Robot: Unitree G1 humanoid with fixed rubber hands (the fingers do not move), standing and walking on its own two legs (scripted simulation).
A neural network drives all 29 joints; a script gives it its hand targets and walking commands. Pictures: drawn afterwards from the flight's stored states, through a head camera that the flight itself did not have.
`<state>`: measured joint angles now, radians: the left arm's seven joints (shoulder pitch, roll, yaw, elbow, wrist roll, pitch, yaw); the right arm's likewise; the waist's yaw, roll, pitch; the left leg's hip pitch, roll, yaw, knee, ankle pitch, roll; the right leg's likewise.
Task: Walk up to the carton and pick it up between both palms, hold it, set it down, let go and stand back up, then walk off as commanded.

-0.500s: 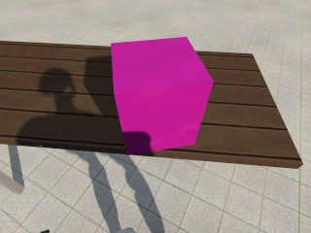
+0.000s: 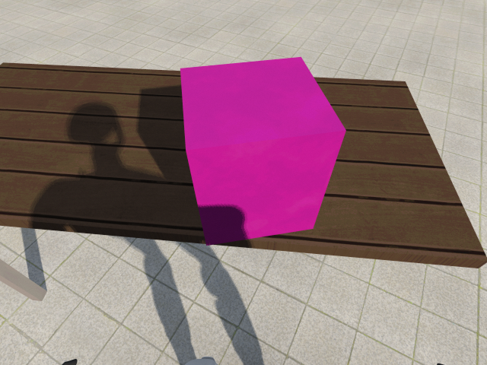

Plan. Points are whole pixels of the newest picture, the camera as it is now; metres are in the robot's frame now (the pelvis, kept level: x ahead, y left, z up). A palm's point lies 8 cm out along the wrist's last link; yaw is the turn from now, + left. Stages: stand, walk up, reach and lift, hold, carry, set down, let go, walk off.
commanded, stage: walk up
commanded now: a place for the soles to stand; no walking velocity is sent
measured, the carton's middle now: (251, 155) +0.46 +0.01 +0.09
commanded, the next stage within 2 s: reach and lift in 0.30 s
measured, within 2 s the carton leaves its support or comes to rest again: neither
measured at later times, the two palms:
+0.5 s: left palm out of the picture +0.13 +0.29 -0.09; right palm out of the picture +0.12 -0.34 -0.08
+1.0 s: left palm (115, 345) +0.17 +0.21 -0.02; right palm out of the picture +0.14 -0.34 -0.03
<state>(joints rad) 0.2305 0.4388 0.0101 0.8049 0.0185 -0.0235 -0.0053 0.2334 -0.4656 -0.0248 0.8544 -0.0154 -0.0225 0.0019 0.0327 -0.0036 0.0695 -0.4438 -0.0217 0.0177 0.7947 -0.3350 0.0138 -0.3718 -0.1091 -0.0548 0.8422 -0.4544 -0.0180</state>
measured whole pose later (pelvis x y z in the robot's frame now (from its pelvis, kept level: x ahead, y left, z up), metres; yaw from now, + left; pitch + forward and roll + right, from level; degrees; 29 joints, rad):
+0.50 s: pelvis -0.01 +0.00 +0.00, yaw -2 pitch -2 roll -1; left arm 0.13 0.39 0.01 0.61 0.02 0.37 0.03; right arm 0.07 -0.44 -0.13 0.99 -0.09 -0.19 0.09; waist 0.02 0.00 0.07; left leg -0.45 0.03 0.02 0.84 -0.35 0.00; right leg -0.37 -0.06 -0.05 0.84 -0.44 -0.02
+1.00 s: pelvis -0.01 -0.06 +0.03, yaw -2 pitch -5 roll +3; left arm 0.16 0.35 0.01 0.43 0.02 0.30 0.05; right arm 0.17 -0.33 -0.04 0.70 0.00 -0.16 0.08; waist 0.02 -0.06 0.07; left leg -0.18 0.03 0.02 0.41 -0.14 -0.03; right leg -0.20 -0.04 -0.05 0.61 -0.32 -0.02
